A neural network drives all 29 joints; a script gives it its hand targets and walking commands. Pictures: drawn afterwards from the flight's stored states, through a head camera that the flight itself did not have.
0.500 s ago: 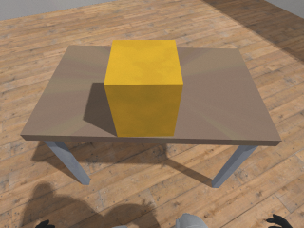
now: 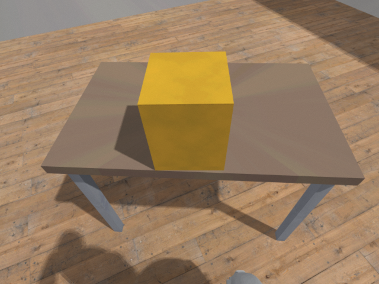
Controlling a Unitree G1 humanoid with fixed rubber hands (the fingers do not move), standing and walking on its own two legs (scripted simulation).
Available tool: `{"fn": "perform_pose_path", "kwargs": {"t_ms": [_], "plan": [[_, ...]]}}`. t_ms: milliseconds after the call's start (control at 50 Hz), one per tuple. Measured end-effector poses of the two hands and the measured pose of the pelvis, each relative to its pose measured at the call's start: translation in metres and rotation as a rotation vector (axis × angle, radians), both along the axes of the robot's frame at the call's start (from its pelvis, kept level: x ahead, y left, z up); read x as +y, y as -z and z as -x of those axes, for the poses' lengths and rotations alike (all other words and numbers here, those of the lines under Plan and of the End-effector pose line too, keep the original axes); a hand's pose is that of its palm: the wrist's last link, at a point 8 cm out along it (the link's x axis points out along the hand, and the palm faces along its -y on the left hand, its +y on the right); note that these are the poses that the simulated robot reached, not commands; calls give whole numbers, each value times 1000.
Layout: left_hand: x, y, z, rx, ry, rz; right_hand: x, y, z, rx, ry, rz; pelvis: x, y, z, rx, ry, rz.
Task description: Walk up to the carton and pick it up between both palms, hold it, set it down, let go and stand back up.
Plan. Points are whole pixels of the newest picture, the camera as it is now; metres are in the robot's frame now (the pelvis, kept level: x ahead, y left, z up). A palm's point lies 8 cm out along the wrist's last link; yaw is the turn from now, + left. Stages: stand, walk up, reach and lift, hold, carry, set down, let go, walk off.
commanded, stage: walk up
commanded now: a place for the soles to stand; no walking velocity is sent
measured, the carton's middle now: (188, 113) +0.54 +0.02 +0.03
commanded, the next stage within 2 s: none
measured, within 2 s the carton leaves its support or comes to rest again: neither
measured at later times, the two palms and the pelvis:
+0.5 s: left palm out of the picture +0.13 +0.34 -0.08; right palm out of the picture +0.13 -0.31 -0.09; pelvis +0.03 +0.01 +0.01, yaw -1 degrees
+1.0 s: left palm out of the picture +0.15 +0.33 -0.07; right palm out of the picture +0.11 -0.33 -0.09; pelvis +0.03 +0.01 +0.01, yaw -1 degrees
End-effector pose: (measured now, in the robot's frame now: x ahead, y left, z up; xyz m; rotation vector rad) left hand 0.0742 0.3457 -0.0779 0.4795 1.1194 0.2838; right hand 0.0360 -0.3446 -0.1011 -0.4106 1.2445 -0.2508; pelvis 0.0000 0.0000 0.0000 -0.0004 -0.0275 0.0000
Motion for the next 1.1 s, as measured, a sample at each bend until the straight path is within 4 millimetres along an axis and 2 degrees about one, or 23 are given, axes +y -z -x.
{"fn": "perform_pose_path", "kwargs": {"t_ms": [60, 180, 260, 400, 580, 740, 980, 1040, 1100], "plan": [[-1, 5, -4, -8, 4, 21, 2, -3, -8, -20, 7, 4, -1, 0, -5, -7, 7, -6], [-6, 13, -17, -42, 14, 62, 17, -7, -44, -101, -29, -4, 8, 1, -6, -18, -2, -7], [-7, 10, -29, -40, 19, 83, 27, -10, -58, -126, -37, -16, 15, -4, -14, -12, 11, 11], [-2, 7, -48, -51, 32, 70, 33, -12, -82, -150, -40, -24, 14, -5, -23, -12, 13, 1], [-10, 3, -67, -51, 59, 63, 28, -9, -92, -156, -18, -33, 11, -6, -28, -13, 22, -4], [-19, 1, -74, -54, 74, 65, 23, -7, -85, -141, 6, -43, 7, -7, -29, -16, 30, -12], [-22, -3, -77, -59, 84, 67, 18, -8, -74, -119, 10, -51, 5, -10, -30, -15, 31, -9], [-4, -7, -63, -61, 59, 40, 18, -10, -79, -111, -14, -43, 11, -8, -34, -14, 7, 2], [24, -13, -36, -23, 9, 6, 26, -18, -92, -111, -46, -38, 23, -12, -37, -20, -7, 6]]}}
